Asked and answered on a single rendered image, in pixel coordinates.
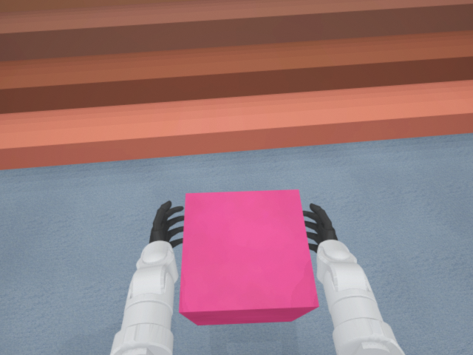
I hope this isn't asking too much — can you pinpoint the carton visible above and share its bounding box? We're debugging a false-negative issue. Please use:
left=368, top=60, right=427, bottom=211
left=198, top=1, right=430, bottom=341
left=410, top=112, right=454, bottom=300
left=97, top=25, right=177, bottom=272
left=179, top=189, right=319, bottom=325

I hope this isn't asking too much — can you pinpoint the robot left hand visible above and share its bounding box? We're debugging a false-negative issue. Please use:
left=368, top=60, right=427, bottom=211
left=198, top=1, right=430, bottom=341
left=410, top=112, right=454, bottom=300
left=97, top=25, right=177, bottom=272
left=149, top=200, right=184, bottom=248

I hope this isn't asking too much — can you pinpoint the left robot forearm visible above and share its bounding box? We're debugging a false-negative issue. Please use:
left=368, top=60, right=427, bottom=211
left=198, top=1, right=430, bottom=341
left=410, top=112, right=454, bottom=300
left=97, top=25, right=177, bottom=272
left=110, top=240, right=178, bottom=355

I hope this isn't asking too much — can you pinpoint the right robot forearm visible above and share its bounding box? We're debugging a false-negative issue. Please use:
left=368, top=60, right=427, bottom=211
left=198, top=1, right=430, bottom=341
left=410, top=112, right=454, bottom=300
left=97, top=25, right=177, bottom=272
left=316, top=240, right=405, bottom=355

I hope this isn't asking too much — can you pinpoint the robot right hand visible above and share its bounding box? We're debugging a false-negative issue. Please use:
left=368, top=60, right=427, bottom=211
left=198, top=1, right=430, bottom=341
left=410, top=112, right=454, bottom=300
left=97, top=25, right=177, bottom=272
left=303, top=203, right=338, bottom=253

